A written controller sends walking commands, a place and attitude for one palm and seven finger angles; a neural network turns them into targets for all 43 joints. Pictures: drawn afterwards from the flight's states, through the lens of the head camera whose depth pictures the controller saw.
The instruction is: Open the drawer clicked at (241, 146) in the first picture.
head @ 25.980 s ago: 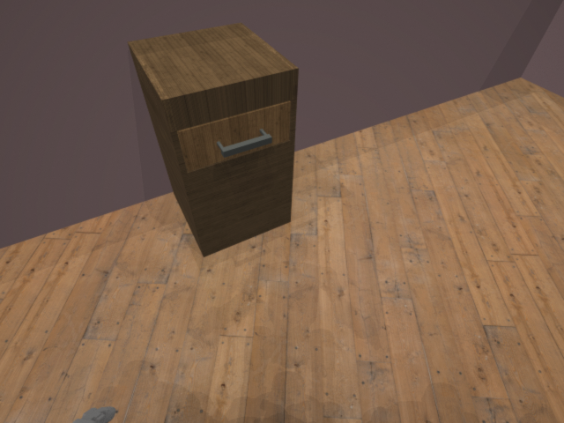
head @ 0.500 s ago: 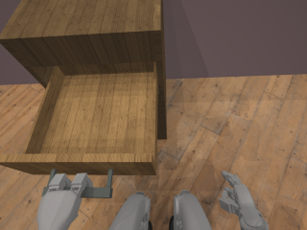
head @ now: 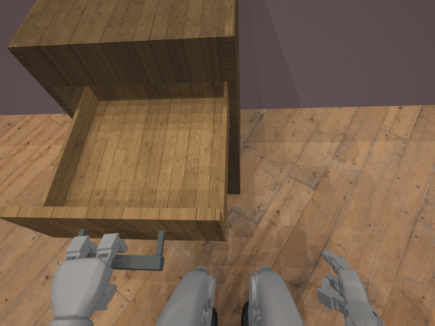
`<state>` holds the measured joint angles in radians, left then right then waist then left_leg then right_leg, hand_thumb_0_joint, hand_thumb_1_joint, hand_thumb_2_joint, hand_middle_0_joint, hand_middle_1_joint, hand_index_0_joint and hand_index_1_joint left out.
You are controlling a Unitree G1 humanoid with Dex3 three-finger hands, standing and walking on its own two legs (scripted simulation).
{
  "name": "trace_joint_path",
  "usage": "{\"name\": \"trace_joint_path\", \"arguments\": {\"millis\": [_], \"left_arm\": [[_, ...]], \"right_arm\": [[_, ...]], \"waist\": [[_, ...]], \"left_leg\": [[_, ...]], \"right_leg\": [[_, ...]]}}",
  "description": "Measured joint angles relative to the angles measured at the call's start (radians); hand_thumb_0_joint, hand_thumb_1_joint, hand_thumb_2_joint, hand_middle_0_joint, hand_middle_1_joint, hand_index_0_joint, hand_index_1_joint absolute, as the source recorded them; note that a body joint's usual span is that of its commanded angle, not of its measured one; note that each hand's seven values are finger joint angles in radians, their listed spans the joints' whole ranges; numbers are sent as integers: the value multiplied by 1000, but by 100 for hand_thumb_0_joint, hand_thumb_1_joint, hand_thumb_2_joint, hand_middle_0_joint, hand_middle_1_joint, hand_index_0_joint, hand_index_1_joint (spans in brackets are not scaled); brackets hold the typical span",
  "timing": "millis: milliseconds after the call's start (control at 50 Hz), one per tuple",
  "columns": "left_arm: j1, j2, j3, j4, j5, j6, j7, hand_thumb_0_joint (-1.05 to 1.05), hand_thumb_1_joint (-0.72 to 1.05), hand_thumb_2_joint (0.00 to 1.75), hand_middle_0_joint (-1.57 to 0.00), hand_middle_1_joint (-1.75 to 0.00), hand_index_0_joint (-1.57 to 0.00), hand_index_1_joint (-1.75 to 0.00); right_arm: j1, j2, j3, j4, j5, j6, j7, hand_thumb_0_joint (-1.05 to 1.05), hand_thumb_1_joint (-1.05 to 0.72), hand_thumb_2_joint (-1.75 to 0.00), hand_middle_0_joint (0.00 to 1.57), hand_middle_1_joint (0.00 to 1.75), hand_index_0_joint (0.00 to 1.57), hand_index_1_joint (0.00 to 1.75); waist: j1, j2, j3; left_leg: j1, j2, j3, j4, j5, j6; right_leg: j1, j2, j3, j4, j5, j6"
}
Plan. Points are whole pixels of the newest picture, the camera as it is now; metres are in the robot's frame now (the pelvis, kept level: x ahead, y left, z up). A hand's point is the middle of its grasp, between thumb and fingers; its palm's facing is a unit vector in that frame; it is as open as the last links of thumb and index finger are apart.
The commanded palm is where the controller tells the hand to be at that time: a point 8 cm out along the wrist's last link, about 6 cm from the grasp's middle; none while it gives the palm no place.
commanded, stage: open the thumb to release the handle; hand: left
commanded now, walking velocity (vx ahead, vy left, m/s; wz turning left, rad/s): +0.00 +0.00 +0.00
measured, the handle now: (118, 248) +0.25 +0.22 -0.04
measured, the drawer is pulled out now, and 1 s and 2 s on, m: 0.30 0.30 0.30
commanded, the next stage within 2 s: lift the hand off the handle in 0.14 s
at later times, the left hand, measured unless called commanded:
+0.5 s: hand (107, 274) +0.21 +0.23 -0.06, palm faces -0.09 -0.07 -0.99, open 13.8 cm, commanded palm +0.19 +0.23 -0.01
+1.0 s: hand (96, 273) +0.21 +0.24 -0.03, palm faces -0.13 -0.09 -0.99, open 13.7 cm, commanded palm +0.20 +0.23 +0.03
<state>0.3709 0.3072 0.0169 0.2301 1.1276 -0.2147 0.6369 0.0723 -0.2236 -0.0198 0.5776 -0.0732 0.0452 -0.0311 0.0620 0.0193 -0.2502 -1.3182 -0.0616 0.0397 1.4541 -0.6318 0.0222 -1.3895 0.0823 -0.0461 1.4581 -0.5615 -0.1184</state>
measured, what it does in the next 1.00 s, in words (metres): stands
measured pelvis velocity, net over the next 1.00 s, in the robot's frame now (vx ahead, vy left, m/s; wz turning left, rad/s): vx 0.01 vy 0.01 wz -0.01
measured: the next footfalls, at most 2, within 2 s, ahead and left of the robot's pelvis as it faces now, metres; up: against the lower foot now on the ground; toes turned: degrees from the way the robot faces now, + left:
none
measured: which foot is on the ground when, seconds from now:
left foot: down 0.00-1.00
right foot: down 0.00-1.00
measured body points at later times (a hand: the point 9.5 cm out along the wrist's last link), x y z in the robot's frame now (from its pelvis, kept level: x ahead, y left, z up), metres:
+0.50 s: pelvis -0.01 +0.01 +0.00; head +0.11 -0.02 +0.43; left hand +0.21 +0.23 -0.01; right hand +0.20 -0.22 -0.13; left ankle +0.02 +0.11 -0.57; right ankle +0.05 -0.05 -0.57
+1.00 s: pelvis +0.01 +0.01 +0.03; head +0.11 -0.01 +0.47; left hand +0.21 +0.24 +0.03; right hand +0.21 -0.22 -0.09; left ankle +0.02 +0.11 -0.57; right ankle +0.05 -0.05 -0.57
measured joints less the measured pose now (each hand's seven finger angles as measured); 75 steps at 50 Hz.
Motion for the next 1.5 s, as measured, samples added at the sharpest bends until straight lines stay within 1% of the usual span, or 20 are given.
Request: {"name": "trace_joint_path", "arguments": {"millis": [100,160,240,320,420,500,560,680,840,920,1040,1320,1500], "left_arm": [[-12,12,0,26,20,-7,14,0,-12,46,-33,-123,-34,-124],[-18,16,3,30,21,-3,16,0,-27,40,-33,-122,-33,-123],[-14,13,-5,24,9,11,12,0,-39,35,-32,-121,-32,-121],[-13,-7,-40,16,-2,35,5,0,-45,32,-32,-120,-32,-121],[-47,-15,-60,41,25,34,19,0,-48,31,-32,-120,-32,-120],[-83,-7,-46,60,39,38,31,0,-49,30,-32,-120,-32,-120],[-75,-2,-56,52,33,50,35,0,-49,30,-32,-120,-33,-120],[-50,-14,-66,24,3,89,18,0,-49,30,-32,-120,-34,-121],[-29,-2,-72,18,-8,105,3,0,-49,30,-32,-120,-34,-121],[-21,-5,-76,17,-13,105,-7,0,-49,30,-32,-120,-35,-121],[1,-4,-84,-8,-3,102,-12,0,-49,30,-32,-120,-36,-121],[64,-14,-93,-82,-14,101,-25,0,-49,30,-32,-120,-35,-121],[79,-7,-81,-87,-19,104,-39,0,-49,30,-32,-120,-32,-120]], "right_arm": [[10,-3,1,5,1,-2,-6,2,-90,-90,20,29,20,30],[11,-7,-2,8,0,-2,-6,2,-90,-90,20,29,20,30],[8,-9,-5,6,1,0,-4,2,-90,-90,20,29,20,30],[11,-13,-4,0,1,-4,0,2,-91,-90,20,29,20,30],[16,-9,3,1,1,-11,-5,1,-90,-90,20,29,20,30],[16,-3,6,3,1,-11,-5,1,-90,-90,20,29,20,30],[17,-2,5,2,4,-6,-2,1,-90,-90,20,29,20,30],[25,0,8,-4,11,2,-6,2,-90,-90,20,29,20,30],[35,-7,12,-11,13,2,-8,2,-90,-90,20,29,20,30],[37,-11,9,-18,12,3,-7,2,-90,-90,20,29,20,30],[38,-18,4,-32,7,7,1,2,-90,-90,20,29,20,30],[51,-5,17,-64,5,21,23,2,-90,-90,20,29,20,30],[59,-4,22,-77,11,30,29,2,-90,-90,20,29,20,30]], "waist": [[-6,-3,-6],[-8,1,-7],[-11,8,-5],[-13,19,-5],[-12,13,-8],[-14,8,-12],[-16,12,-9],[-15,16,0],[-21,20,1],[-23,17,3],[-24,21,4],[-14,27,-1],[-10,24,8]], "left_leg": [[-1,3,-7,4,2,-1],[-3,4,-10,12,1,0],[2,5,-8,13,2,4],[10,2,-8,3,9,9],[8,1,-8,-1,12,11],[-2,2,-11,10,7,11],[2,3,-11,10,4,12],[43,3,-7,-27,12,16],[101,2,-15,-81,25,18],[124,3,-16,-100,27,20],[155,0,-21,-121,28,23],[247,-2,-17,-191,38,27],[296,0,-17,-230,48,26]], "right_leg": [[3,2,-7,-3,5,-2],[3,3,-11,0,6,-1],[9,4,-10,-2,9,3],[19,1,-8,-14,14,8],[18,-1,-7,-18,17,11],[9,1,-11,-11,14,10],[15,2,-11,-13,11,11],[54,4,-2,-47,19,18],[116,5,-1,-105,30,20],[140,6,1,-124,32,22],[174,5,-1,-147,32,25],[263,6,13,-210,38,31],[311,8,18,-246,48,30]]}}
